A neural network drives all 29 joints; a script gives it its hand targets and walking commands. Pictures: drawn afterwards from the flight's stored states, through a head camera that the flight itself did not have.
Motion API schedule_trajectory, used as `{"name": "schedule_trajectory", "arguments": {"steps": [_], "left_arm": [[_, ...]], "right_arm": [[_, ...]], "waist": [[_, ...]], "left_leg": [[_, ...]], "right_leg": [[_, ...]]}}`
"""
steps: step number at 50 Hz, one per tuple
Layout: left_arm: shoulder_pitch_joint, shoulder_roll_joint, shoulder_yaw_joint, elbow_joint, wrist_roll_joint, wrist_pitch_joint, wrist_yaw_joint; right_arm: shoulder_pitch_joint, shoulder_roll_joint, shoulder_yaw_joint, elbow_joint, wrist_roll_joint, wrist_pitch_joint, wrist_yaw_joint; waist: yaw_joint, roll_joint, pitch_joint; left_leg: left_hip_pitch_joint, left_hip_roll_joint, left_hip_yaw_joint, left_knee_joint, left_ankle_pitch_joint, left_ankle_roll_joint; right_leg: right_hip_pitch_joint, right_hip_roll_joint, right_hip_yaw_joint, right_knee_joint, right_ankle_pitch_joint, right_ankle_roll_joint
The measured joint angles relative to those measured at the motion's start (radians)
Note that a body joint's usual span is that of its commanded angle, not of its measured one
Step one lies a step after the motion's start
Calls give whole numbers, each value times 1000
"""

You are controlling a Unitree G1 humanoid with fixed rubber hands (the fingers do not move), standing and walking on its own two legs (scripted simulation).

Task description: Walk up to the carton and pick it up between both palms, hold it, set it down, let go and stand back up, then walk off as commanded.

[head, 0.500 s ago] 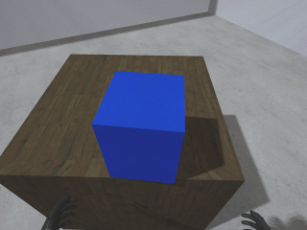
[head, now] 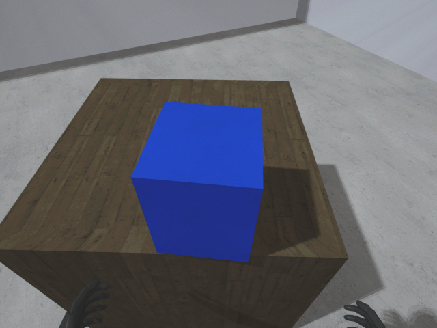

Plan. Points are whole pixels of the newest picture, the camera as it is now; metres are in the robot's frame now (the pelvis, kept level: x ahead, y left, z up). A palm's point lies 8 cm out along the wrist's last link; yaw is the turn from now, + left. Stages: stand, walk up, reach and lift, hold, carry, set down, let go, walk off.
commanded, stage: stand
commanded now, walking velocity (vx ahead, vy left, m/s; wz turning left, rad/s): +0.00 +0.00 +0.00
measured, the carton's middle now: (207, 183) +0.40 +0.02 +0.05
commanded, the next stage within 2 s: walk off in 0.54 s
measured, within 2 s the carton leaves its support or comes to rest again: neither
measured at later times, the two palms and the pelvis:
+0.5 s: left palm out of the picture +0.16 +0.25 -0.06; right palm out of the picture +0.11 -0.29 -0.08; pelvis +0.00 +0.00 +0.00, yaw +0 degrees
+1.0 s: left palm out of the picture +0.11 +0.30 -0.10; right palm out of the picture +0.03 -0.29 -0.10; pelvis -0.05 +0.03 -0.02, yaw -2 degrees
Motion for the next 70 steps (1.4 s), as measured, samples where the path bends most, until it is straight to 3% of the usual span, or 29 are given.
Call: {"name": "schedule_trajectory", "arguments": {"steps": [39, 42, 48, 50, 51, 55, 57, 63, 70], "left_arm": [[-8, 7, 0, 19, 0, 1, 0], [-23, 27, 0, 19, 0, 13, 0], [-24, 65, 8, 19, 0, 57, 0], [-34, 75, 8, 18, 0, 70, 0], [-42, 80, 10, 19, 0, 77, 0], [-86, 103, 34, 20, 0, 111, 0], [-78, 111, 39, 19, 0, 121, 0], [-43, 118, 39, 18, 0, 123, 1], [-28, 119, 39, 18, 0, 118, 1]], "right_arm": [[-6, -7, 0, 20, 0, -2, -4], [-15, -26, 0, 20, 0, 12, -8], [-14, -74, 0, 20, 0, 69, -14], [-1, -84, 0, 19, 0, 71, -15], [7, -86, 0, 19, 0, 68, -15], [11, -57, 0, 21, 0, 68, -18], [11, -51, 0, 21, 0, 69, -26], [1, -50, 0, 20, 0, 60, -41], [-4, -50, 0, 21, 0, 55, -41]], "waist": [[0, 0, 21], [0, 0, 86], [0, 1, 181], [-1, 1, 175], [-1, 0, 166], [-1, -47, 253], [-1, -64, 260], [0, -88, 260], [1, -88, 260]], "left_leg": [[-1, 0, 0, 15, -1, 0], [-18, 0, 0, 80, -4, 1], [-72, -10, 0, 371, -85, 7], [-70, -9, -1, 318, -101, 9], [-63, -12, -1, 268, -174, 26], [-78, -29, -1, 319, -153, 56], [-78, -28, 0, 321, -141, 59], [-109, -29, 1, 320, -107, 61], [-151, -29, 1, 323, -63, 57]], "right_leg": [[0, 0, 1, 14, 0, -2], [-2, 0, 4, 48, -5, -5], [-45, 12, 30, 124, -4, -5], [-101, 12, 33, 162, -5, 0], [-142, 13, 34, 189, -5, 1], [-173, 101, 167, 424, -117, -2], [-182, 147, 199, 561, -120, -2], [-181, 173, 175, 755, -121, -2], [-153, 119, 133, 635, -145, -1]]}}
